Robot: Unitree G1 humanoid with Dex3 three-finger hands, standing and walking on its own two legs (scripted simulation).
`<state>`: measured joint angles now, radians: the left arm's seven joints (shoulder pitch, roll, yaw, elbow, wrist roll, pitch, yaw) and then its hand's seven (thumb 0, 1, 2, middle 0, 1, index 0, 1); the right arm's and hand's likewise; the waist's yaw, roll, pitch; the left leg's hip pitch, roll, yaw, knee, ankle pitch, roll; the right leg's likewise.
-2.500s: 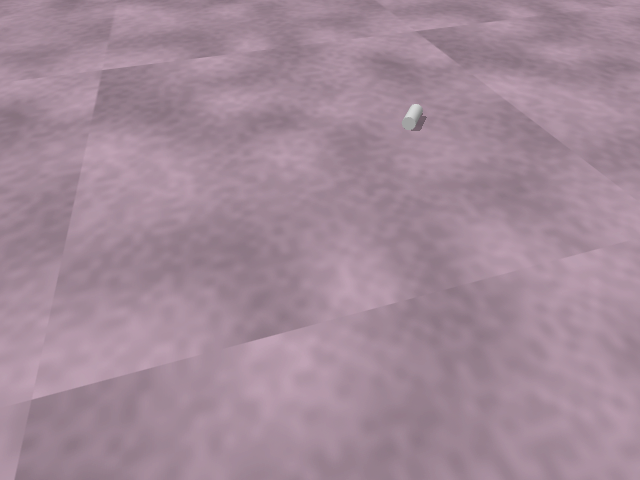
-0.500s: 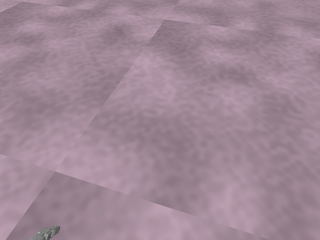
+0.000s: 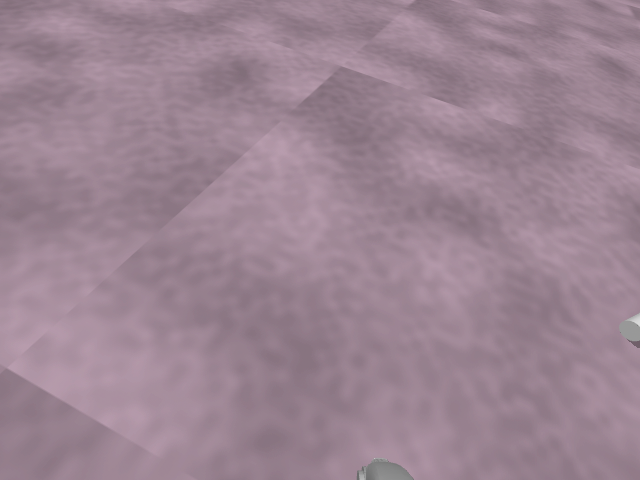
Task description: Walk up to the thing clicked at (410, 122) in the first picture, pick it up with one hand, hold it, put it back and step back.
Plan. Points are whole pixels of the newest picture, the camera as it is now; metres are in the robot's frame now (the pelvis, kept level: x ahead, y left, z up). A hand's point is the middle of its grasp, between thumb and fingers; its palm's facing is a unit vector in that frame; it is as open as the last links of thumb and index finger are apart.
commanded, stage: walk up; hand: left
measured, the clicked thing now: out of the picture +0.87 -1.42 -0.71
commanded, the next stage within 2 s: none
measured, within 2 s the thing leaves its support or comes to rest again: neither
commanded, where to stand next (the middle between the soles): +0.58 -1.78 m, yaw +23 degrees
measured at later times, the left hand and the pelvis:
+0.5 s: hand (278, 468) +0.19 +0.05 -0.13, palm faces +0.17 -0.93 -0.34, open 7.4 cm; pelvis +0.18 -0.24 +0.01, yaw +10 degrees
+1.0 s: hand (412, 358) +0.38 -0.17 -0.15, palm faces +0.09 -0.93 -0.36, open 7.4 cm; pelvis +0.32 -0.48 -0.02, yaw +11 degrees
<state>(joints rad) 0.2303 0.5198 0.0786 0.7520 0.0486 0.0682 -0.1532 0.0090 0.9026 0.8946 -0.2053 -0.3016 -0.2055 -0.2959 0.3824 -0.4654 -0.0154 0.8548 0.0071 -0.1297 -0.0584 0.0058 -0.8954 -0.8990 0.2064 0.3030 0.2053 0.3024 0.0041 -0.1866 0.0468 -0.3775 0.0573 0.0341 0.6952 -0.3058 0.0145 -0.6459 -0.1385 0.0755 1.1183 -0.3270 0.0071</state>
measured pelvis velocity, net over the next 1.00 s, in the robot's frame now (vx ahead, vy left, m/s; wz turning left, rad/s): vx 0.32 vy -0.48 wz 0.19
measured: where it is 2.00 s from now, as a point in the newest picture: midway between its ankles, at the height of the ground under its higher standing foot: (542, 402)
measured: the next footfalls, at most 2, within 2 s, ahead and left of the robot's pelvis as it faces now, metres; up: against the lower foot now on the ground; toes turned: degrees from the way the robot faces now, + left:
right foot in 0.18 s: +0.23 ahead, -0.30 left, +0.00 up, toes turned +0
left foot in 0.52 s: +0.29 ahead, -0.17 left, +0.00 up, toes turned +16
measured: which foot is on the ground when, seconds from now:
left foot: down 0.00-0.18, up 0.20-0.50, down 0.52-0.92, up 0.94-1.00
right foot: up 0.00-0.16, down 0.18-0.52, up 0.54-0.90, down 0.92-1.00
